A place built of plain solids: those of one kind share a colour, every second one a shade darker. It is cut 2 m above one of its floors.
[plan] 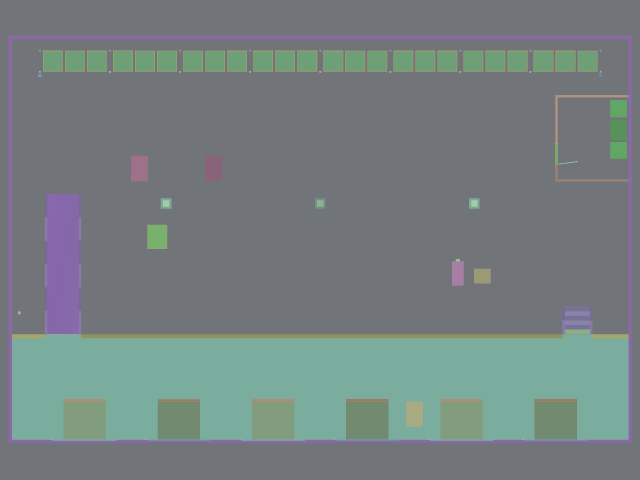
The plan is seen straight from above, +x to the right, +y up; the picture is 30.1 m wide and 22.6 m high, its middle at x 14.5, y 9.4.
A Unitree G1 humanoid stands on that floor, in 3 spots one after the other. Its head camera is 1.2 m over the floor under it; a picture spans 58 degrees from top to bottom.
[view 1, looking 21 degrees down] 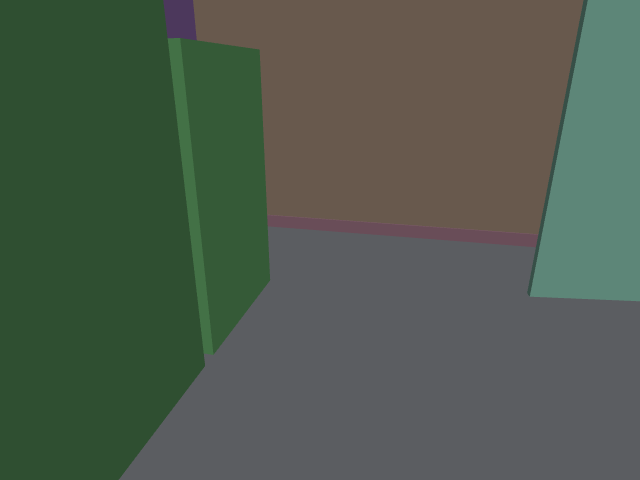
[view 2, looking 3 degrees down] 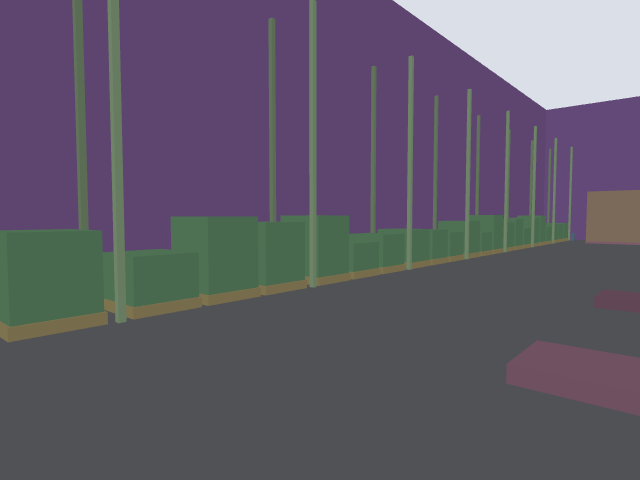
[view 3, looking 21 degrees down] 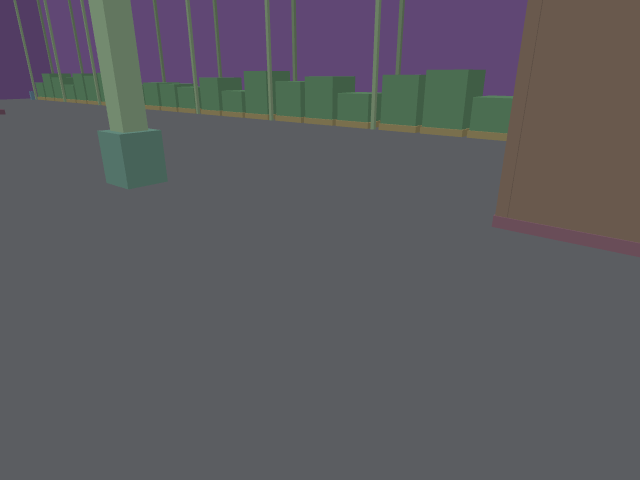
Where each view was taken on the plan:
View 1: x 27.32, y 15.52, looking -77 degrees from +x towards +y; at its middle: ground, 3.35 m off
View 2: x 2.40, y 12.37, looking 41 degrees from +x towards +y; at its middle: rack_load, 7.59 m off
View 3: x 26.62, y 8.57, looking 129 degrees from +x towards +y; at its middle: ground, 3.35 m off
